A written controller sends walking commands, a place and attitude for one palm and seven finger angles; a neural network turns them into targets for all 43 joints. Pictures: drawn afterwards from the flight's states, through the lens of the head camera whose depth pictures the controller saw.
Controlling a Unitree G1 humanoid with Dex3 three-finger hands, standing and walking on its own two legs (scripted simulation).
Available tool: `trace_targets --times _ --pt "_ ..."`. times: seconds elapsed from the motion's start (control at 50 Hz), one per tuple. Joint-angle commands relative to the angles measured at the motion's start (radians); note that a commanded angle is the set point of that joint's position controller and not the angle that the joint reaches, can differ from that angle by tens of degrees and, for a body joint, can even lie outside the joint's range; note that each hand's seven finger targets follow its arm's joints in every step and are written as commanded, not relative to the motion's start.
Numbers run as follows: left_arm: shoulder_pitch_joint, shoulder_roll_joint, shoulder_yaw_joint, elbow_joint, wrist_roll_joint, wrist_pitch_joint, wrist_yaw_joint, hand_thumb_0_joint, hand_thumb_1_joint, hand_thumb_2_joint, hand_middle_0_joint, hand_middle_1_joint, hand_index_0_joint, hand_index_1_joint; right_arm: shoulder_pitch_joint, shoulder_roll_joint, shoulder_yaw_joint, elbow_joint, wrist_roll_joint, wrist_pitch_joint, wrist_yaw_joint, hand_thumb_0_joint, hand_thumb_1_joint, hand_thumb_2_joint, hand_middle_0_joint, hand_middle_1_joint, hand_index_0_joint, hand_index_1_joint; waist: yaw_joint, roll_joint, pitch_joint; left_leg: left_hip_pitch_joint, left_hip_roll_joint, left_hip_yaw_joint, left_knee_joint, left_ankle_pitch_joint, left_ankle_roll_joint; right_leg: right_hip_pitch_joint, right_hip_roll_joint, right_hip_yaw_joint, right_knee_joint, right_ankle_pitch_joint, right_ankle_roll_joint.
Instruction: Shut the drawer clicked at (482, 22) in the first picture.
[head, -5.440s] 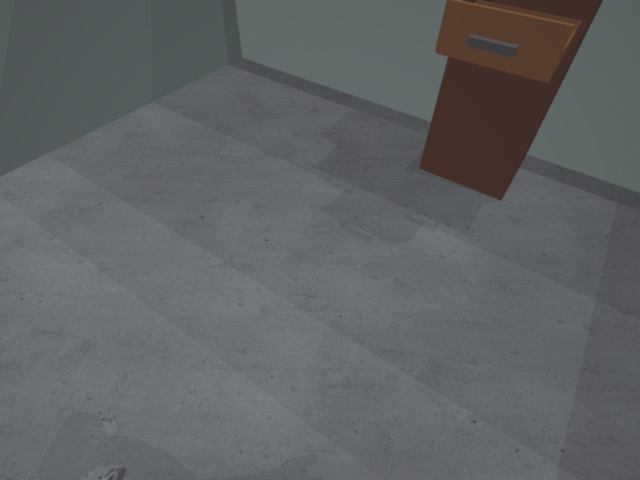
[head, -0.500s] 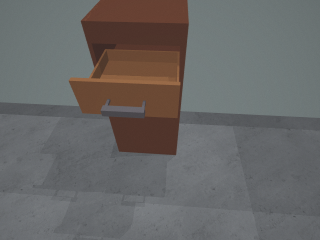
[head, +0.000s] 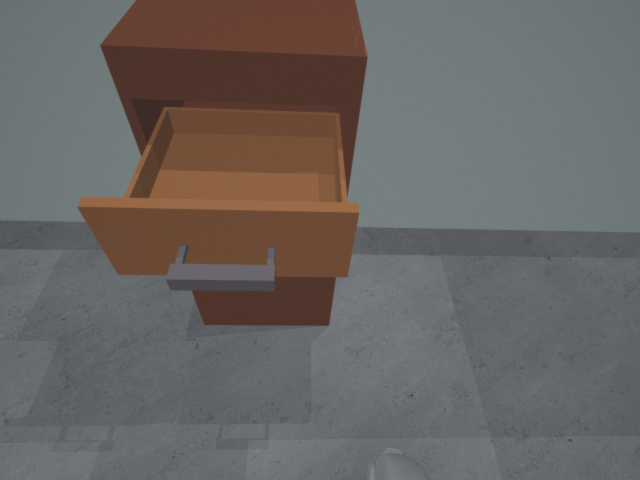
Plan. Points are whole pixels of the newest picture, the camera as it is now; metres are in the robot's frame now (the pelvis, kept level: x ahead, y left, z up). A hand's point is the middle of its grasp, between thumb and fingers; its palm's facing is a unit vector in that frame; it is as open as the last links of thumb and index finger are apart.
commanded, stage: take the last steps up to it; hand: left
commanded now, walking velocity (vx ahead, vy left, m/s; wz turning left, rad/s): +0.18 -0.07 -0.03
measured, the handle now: (225, 264) +0.41 +0.16 +0.00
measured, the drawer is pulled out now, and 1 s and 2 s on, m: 0.27 0.27 0.27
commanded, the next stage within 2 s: come to a stop and stand still in 0.06 s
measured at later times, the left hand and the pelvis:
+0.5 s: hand (209, 469) +0.17 +0.16 -0.18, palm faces +0.05 -0.97 -0.24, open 7.3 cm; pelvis +0.09 -0.03 -0.01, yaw +0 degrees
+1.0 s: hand out of the picture +0.06 +0.17 -0.18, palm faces -0.01 -0.98 -0.20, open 7.4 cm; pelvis +0.06 -0.01 +0.00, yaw -2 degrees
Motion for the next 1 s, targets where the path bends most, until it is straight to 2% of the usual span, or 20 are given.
trace_targets --times 0.0,0.04,0.08,0.1,0.12,0.14,0.16,0.2,0.24,0.3,0.44,0.5,0.52,0.56,0.58,0.64,0.72,0.84,0.94,0.98 --pt "-0.088 -0.007 -0.012 -0.077 -0.006 -0.018 -0.009 0.0 0.9 0.9 -0.2 -0.3 -0.2 -0.3 0.085 -0.164 -0.035 -0.017 -0.005 -0.004 -0.007 0.0 -0.9 -0.9 0.2 0.3 0.2 0.3 -0.026 0.17 0.116 -0.04 0.281 -0.118 -0.056 0.585 0.111 -0.001 0.02 -0.023 -0.165 -0.018 -0.032" --pt "-0.06 0.005 -0.009 -0.076 -0.007 -0.025 -0.005 0.0 0.9 0.9 -0.2 -0.3 -0.2 -0.3 0.07 -0.173 -0.039 -0.013 -0.006 0.002 -0.008 0.0 -0.9 -0.9 0.2 0.3 0.2 0.3 -0.006 0.153 0.09 -0.051 0.289 -0.119 0.01 0.665 0.102 0.117 0.053 -0.045 -0.244 -0.039 -0.052" --pt "0.124 0.04 0.002 -0.016 -0.004 -0.042 -0.001 0.0 0.9 0.9 -0.2 -0.3 -0.2 -0.3 0.048 -0.184 -0.041 -0.012 0.005 0.006 -0.005 0.0 -0.9 -0.9 0.2 0.3 0.2 0.3 0.076 0.113 -0.02 -0.086 0.235 -0.075 0.213 0.699 0.057 0.385 0.101 -0.08 -0.373 0.074 -0.064" --pt "0.25 0.102 0.017 0.025 0.0 -0.055 0.006 0.0 0.9 0.9 -0.2 -0.3 -0.2 -0.3 0.049 -0.168 -0.04 -0.013 0.016 0.004 0.003 0.0 -0.9 -0.9 0.2 0.3 0.2 0.3 0.129 0.033 -0.113 -0.23 0.188 -0.045 0.412 0.535 0.021 0.622 0.014 0.015 -0.387 0.191 -0.095" --pt "0.346 0.203 0.04 0.047 0.0 -0.065 0.017 0.0 0.9 0.9 -0.2 -0.3 -0.2 -0.3 0.111 -0.103 -0.03 -0.034 0.028 0.002 0.007 0.0 -0.9 -0.9 0.2 0.3 0.2 0.3 0.131 -0.228 -0.256 -0.459 0.039 0.003 0.723 -0.098 -0.026 0.855 -0.266 0.359 -0.436 0.493 -0.205" --pt "0.353 0.221 0.032 0.04 -0.021 -0.061 0.022 0.0 0.9 0.9 -0.2 -0.3 -0.2 -0.3 0.07 -0.12 -0.03 -0.064 0.034 0.015 -0.004 0.0 -0.9 -0.9 0.2 0.3 0.2 0.3 0.122 -0.123 -0.243 -0.473 0.016 -0.11 0.901 -0.333 -0.02 0.758 -0.35 0.406 -0.498 0.723 -0.284" --pt "0.265 0.197 0.026 0.022 -0.019 -0.066 0.027 0.0 0.9 0.9 -0.2 -0.3 -0.2 -0.3 0.053 -0.094 -0.028 -0.054 0.03 0.024 -0.003 0.0 -0.9 -0.9 0.2 0.3 0.2 0.3 0.096 -0.16 -0.242 -0.459 0.052 -0.181 0.94 -0.286 -0.024 0.651 -0.324 0.377 -0.507 0.722 -0.272" --pt "0.098 0.107 -0.004 -0.019 -0.016 -0.058 0.039 0.0 0.9 0.9 -0.2 -0.3 -0.2 -0.3 0.017 -0.089 -0.023 -0.041 0.023 0.047 -0.005 0.0 -0.9 -0.9 0.2 0.3 0.2 0.3 0.035 -0.013 -0.094 -0.409 0.094 -0.195 0.87 -0.19 -0.04 0.414 -0.254 0.234 -0.533 0.676 -0.23" --pt "0.008 0.088 -0.01 -0.04 -0.007 -0.048 0.05 0.0 0.9 0.9 -0.2 -0.3 -0.2 -0.3 0.056 -0.059 -0.018 -0.021 0.026 0.078 -0.007 0.0 -0.9 -0.9 0.2 0.3 0.2 0.3 -0.018 0.001 -0.066 -0.321 0.086 -0.177 0.728 -0.158 -0.053 0.272 -0.206 0.119 -0.545 0.649 -0.204" --pt "0.028 0.088 0.005 -0.056 -0.002 -0.027 0.052 0.0 0.9 0.9 -0.2 -0.3 -0.2 -0.3 0.022 -0.071 -0.027 -0.05 0.023 0.105 -0.002 0.0 -0.9 -0.9 0.2 0.3 0.2 0.3 0.001 -0.064 -0.06 -0.335 0.05 -0.151 0.664 -0.12 -0.065 0.249 -0.193 0.113 -0.562 0.494 -0.206" --pt "0.036 0.141 0.023 -0.085 0.007 0.002 0.053 0.0 0.9 0.9 -0.2 -0.3 -0.2 -0.3 -0.12 -0.118 -0.044 -0.148 0.025 0.103 0.005 0.0 -0.9 -0.9 0.2 0.3 0.2 0.3 0.027 -0.143 -0.084 -0.347 0.023 -0.15 0.53 -0.134 -0.065 0.326 -0.201 0.151 -0.524 0.476 -0.233" --pt "0.029 0.142 0.023 -0.09 0.001 0.012 0.049 0.0 0.9 0.9 -0.2 -0.3 -0.2 -0.3 -0.098 -0.121 -0.042 -0.15 0.023 0.09 0.005 0.0 -0.9 -0.9 0.2 0.3 0.2 0.3 -0.002 -0.131 -0.097 -0.211 0.011 -0.122 0.263 0.036 -0.056 0.286 -0.148 0.134 -0.466 0.31 -0.168" --pt "0.036 0.126 0.018 -0.088 -0.006 0.017 0.046 0.0 0.9 0.9 -0.2 -0.3 -0.2 -0.3 -0.08 -0.135 -0.041 -0.143 0.022 0.081 0.007 0.0 -0.9 -0.9 0.2 0.3 0.2 0.3 -0.013 -0.083 -0.102 -0.127 0.03 -0.126 0.136 0.132 -0.047 0.242 -0.111 0.112 -0.421 0.191 -0.123" --pt "0.097 0.033 -0.002 -0.103 -0.018 0.028 0.04 0.0 0.9 0.9 -0.2 -0.3 -0.2 -0.3 -0.148 -0.267 -0.055 -0.196 0.005 0.067 0.006 0.0 -0.9 -0.9 0.2 0.3 0.2 0.3 0.011 0.324 -0.038 -0.251 0.365 -0.493 -0.077 0.281 0.098 0.139 0.085 0.002 -0.149 -0.313 -0.006" --pt "0.064 0.068 0.005 -0.101 -0.005 0.046 0.045 0.0 0.9 0.9 -0.2 -0.3 -0.2 -0.3 -0.194 -0.272 -0.058 -0.205 0.001 0.067 -0.007 0.0 -0.9 -0.9 0.2 0.3 0.2 0.3 -0.007 0.301 -0.009 -0.38 0.386 -0.519 -0.132 0.205 0.133 0.185 0.093 0.097 0.012 -0.357 -0.005" --pt "0.155 0.079 0.017 -0.042 -0.002 0.04 0.026 0.0 0.9 0.9 -0.2 -0.3 -0.2 -0.3 -0.299 -0.222 -0.032 -0.215 0.004 0.056 -0.019 0.0 -0.9 -0.9 0.2 0.3 0.2 0.3 0.06 0.15 -0.007 -0.314 0.271 -0.379 -0.103 0.109 0.111 0.127 0.102 0.149 0.156 -0.208 0.001" --pt "0.176 0.075 0.01 -0.013 -0.001 0.033 0.023 0.0 0.9 0.9 -0.2 -0.3 -0.2 -0.3 -0.206 -0.21 -0.037 -0.167 0.012 0.046 -0.024 0.0 -0.9 -0.9 0.2 0.3 0.2 0.3 0.019 0.163 -0.09 -0.094 0.254 -0.322 -0.077 0.244 0.11 0.077 0.09 0.137 0.127 -0.169 0.029" --pt "0.131 0.048 -0.006 0.0 -0.005 0.035 0.021 0.0 0.9 0.9 -0.2 -0.3 -0.2 -0.3 -0.112 -0.224 -0.048 -0.105 0.012 0.05 -0.03 0.0 -0.9 -0.9 0.2 0.3 0.2 0.3 -0.024 0.184 -0.079 -0.004 0.284 -0.336 -0.049 0.435 0.132 0.127 0.07 0.095 -0.035 -0.262 0.03" --pt "0.152 0.015 -0.023 0.029 -0.011 0.033 0.024 0.0 0.9 0.9 -0.2 -0.3 -0.2 -0.3 -0.136 -0.233 -0.052 -0.081 0.008 0.061 -0.016 0.0 -0.9 -0.9 0.2 0.3 0.2 0.3 -0.009 0.211 -0.05 -0.149 0.251 -0.348 -0.097 0.138 0.119 0.272 0.078 0.054 -0.236 -0.269 0.001" --pt "0.223 0.007 -0.025 0.061 -0.012 0.027 0.028 0.0 0.9 0.9 -0.2 -0.3 -0.2 -0.3 -0.155 -0.23 -0.054 -0.073 0.01 0.065 -0.01 0.0 -0.9 -0.9 0.2 0.3 0.2 0.3 0.025 0.201 -0.052 -0.218 0.221 -0.322 -0.093 0.035 0.088 0.378 0.089 0.021 -0.389 -0.158 -0.01"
